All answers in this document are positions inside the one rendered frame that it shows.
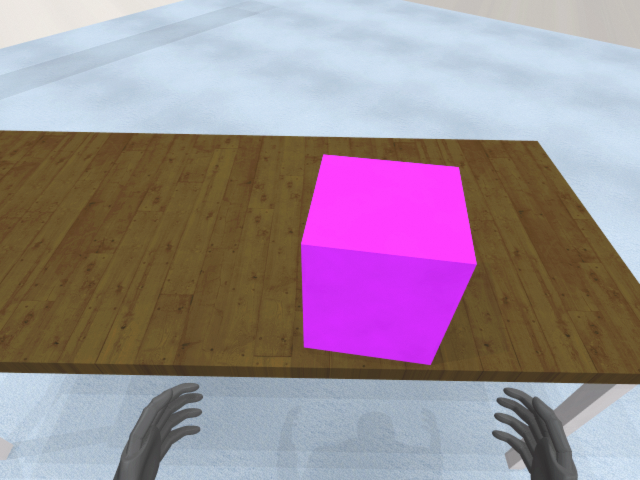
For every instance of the table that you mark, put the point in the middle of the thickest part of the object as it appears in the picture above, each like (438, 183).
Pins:
(180, 255)

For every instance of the left robot hand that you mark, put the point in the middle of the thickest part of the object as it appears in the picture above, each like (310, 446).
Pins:
(151, 438)

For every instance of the carton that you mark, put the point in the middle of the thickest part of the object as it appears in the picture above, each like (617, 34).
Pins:
(387, 254)

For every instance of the right robot hand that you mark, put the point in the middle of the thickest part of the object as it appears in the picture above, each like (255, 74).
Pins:
(546, 452)

